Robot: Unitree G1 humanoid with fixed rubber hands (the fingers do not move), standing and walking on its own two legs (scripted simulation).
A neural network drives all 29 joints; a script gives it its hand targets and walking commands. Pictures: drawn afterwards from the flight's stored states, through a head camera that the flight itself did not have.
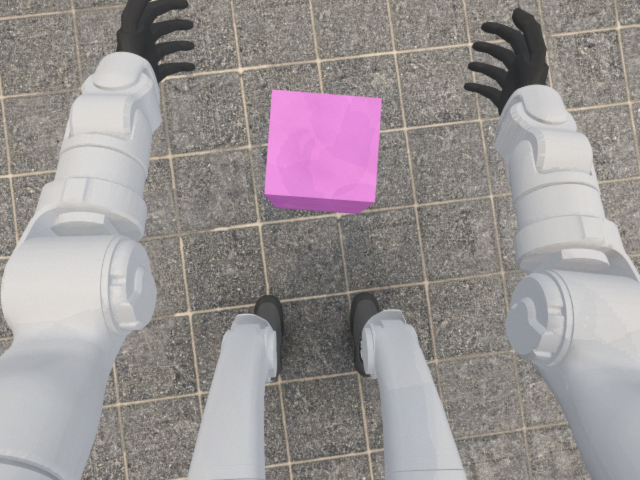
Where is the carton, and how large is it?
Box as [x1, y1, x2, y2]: [264, 90, 381, 213]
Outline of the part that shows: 272,90 264,193 275,207 358,213 374,202 381,98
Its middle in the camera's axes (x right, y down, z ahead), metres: +0.00 -0.17 +0.85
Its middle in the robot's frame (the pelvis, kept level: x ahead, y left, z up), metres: +0.55 -0.02 -0.53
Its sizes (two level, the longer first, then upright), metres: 0.210 0.200 0.250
